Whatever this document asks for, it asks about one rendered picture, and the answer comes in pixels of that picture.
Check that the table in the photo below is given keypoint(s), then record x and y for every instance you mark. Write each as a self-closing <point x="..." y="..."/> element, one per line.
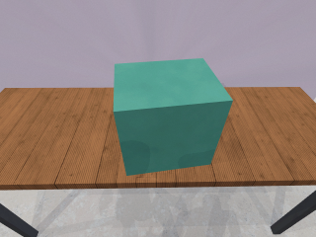
<point x="67" y="139"/>

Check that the carton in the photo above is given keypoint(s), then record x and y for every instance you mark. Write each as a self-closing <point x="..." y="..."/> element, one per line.
<point x="169" y="114"/>

